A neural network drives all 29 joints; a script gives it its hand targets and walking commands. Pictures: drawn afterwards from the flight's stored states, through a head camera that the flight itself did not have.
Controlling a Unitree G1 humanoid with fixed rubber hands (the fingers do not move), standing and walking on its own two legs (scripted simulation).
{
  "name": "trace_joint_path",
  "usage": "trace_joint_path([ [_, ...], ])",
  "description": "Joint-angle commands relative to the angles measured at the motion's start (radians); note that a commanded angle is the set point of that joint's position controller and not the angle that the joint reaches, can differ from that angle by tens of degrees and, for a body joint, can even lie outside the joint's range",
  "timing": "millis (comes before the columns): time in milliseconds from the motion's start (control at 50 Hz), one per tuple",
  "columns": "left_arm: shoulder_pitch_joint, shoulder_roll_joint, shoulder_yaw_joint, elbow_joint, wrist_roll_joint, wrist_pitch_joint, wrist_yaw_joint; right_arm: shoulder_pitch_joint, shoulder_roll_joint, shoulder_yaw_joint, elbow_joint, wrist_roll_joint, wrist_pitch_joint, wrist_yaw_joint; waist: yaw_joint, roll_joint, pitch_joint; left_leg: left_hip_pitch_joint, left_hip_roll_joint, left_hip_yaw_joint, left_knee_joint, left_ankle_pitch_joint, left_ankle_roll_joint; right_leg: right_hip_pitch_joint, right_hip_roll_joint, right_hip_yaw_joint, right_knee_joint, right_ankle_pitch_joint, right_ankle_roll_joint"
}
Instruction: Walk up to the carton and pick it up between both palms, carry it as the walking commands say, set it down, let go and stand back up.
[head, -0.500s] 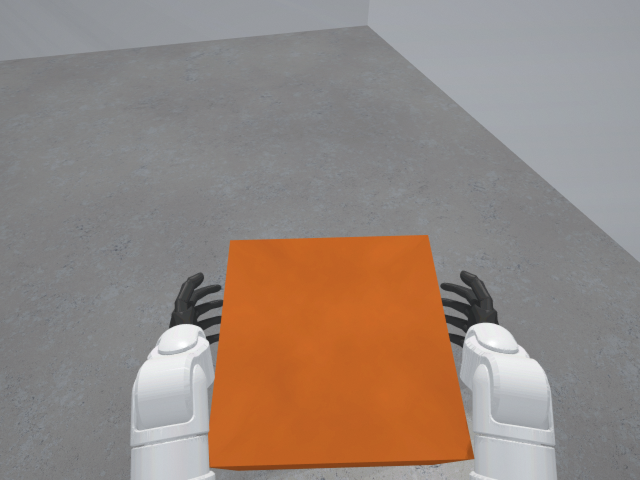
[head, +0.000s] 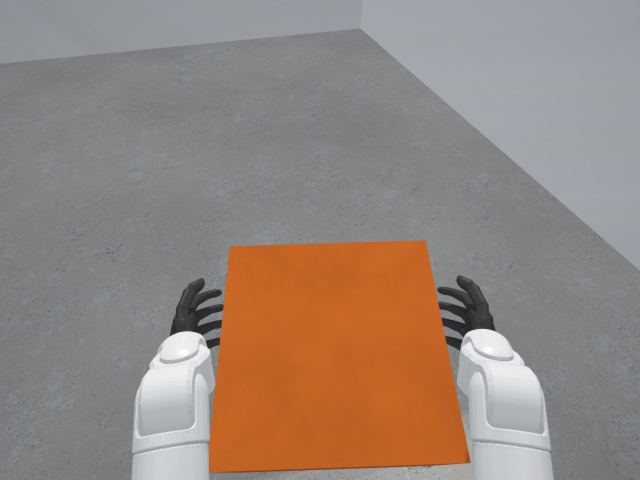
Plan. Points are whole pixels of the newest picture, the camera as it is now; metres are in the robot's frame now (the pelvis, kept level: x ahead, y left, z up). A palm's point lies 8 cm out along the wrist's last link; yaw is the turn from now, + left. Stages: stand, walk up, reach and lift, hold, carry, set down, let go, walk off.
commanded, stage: carry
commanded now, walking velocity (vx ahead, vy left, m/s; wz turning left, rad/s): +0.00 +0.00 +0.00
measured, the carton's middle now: (331, 357) +0.29 +0.00 -0.02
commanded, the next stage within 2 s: hold in 0.78 s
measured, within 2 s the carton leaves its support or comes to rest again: neither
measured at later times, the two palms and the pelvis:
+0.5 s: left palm (198, 348) +0.27 +0.16 +0.06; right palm (485, 347) +0.26 -0.18 +0.06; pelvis -0.01 -0.01 +0.00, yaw -1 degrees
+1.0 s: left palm (193, 342) +0.28 +0.17 +0.05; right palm (480, 349) +0.27 -0.18 +0.05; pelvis +0.00 +0.00 +0.01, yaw -7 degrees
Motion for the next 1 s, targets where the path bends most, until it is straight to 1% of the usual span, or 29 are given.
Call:
trace_joint_path([
  [0, -0.41, -0.731, -0.591, -0.064, -0.299, -0.016, -0.253, -0.408, 0.735, 0.579, -0.056, 0.285, -0.02, 0.234, -0.001, 0.009, -0.23, 0.074, 0.075, -0.06, -0.071, 0.088, 0.047, 0.083, -0.106, 0.11, -0.105, 0.128, -0.012],
  [480, -0.412, -0.714, -0.579, -0.022, -0.279, -0.07, -0.272, -0.408, 0.733, 0.576, -0.007, 0.267, -0.07, 0.253, -0.003, 0.008, -0.226, 0.071, 0.078, -0.041, -0.071, 0.07, 0.043, 0.078, -0.101, 0.118, -0.119, 0.107, -0.02],
  [760, -0.407, -0.711, -0.585, -0.032, -0.282, -0.068, -0.269, -0.401, 0.73, 0.583, -0.016, 0.272, -0.067, 0.251, -0.003, 0.007, -0.227, 0.073, 0.08, -0.036, -0.072, 0.078, 0.042, 0.079, -0.101, 0.12, -0.118, 0.115, -0.021],
  [780, -0.304, -0.489, -0.401, 0.302, -0.169, -0.096, -0.29, -0.298, 0.591, 0.425, 0.335, 0.164, -0.108, 0.275, 0.023, 0.006, 0.017, 0.243, -0.181, -0.09, -0.136, -0.008, 0.067, 0.134, 0.058, 0.267, -0.261, 0.066, 0.013],
  [800, -0.35, -0.477, -0.45, 0.225, -0.189, -0.171, -0.303, -0.348, 0.6, 0.47, 0.235, 0.163, -0.183, 0.266, 0.018, -0.047, 0.006, 0.241, -0.179, -0.107, -0.126, 0.008, 0.074, 0.133, 0.057, 0.262, -0.279, 0.071, 0.015],
  [820, -0.401, -0.535, -0.489, 0.182, -0.201, -0.211, -0.326, -0.376, 0.646, 0.474, 0.219, 0.165, -0.22, 0.274, 0.02, -0.041, -0.034, 0.255, -0.166, -0.135, -0.141, 0.02, 0.069, 0.178, 0.052, 0.261, -0.272, 0.099, 0.022],
  [840, -0.438, -0.572, -0.515, 0.151, -0.214, -0.241, -0.342, -0.406, 0.677, 0.492, 0.19, 0.175, -0.246, 0.281, 0.02, -0.053, -0.084, 0.269, -0.153, -0.162, -0.153, 0.06, 0.061, 0.221, 0.051, 0.265, -0.267, 0.156, 0.03],
  [860, -0.486, -0.615, -0.536, 0.11, -0.225, -0.261, -0.357, -0.483, 0.735, 0.54, 0.167, 0.198, -0.265, 0.296, 0.048, -0.059, -0.148, 0.271, -0.147, -0.165, -0.163, 0.099, 0.054, 0.274, 0.058, 0.266, -0.263, 0.211, 0.034],
  [880, -0.537, -0.645, -0.543, 0.076, -0.229, -0.275, -0.366, -0.601, 0.796, 0.597, 0.146, 0.23, -0.28, 0.318, 0.093, -0.052, -0.214, 0.275, -0.144, -0.159, -0.171, 0.132, 0.044, 0.321, 0.059, 0.269, -0.26, 0.242, 0.034],
  [900, -0.544, -0.662, -0.564, 0.053, -0.235, -0.28, -0.373, -0.619, 0.831, 0.631, 0.146, 0.245, -0.29, 0.33, 0.103, -0.033, -0.264, 0.305, -0.15, -0.157, -0.177, 0.172, 0.036, 0.344, 0.059, 0.274, -0.262, 0.288, 0.038],
  [920, -0.534, -0.671, -0.584, 0.049, -0.239, -0.276, -0.38, -0.606, 0.849, 0.65, 0.15, 0.249, -0.293, 0.336, 0.098, -0.017, -0.285, 0.331, -0.16, -0.152, -0.184, 0.2, 0.03, 0.357, 0.062, 0.279, -0.269, 0.319, 0.04],
  [940, -0.516, -0.678, -0.585, 0.072, -0.231, -0.264, -0.385, -0.577, 0.85, 0.643, 0.179, 0.237, -0.288, 0.342, 0.095, 0.001, -0.26, 0.342, -0.166, -0.15, -0.2, 0.205, 0.026, 0.353, 0.065, 0.281, -0.28, 0.32, 0.035],
  [980, -0.515, -0.673, -0.551, 0.144, -0.205, -0.241, -0.397, -0.532, 0.825, 0.582, 0.273, 0.193, -0.274, 0.355, 0.077, 0.012, -0.142, 0.332, -0.168, -0.147, -0.237, 0.127, 0.024, 0.317, 0.071, 0.276, -0.316, 0.225, 0.02],
])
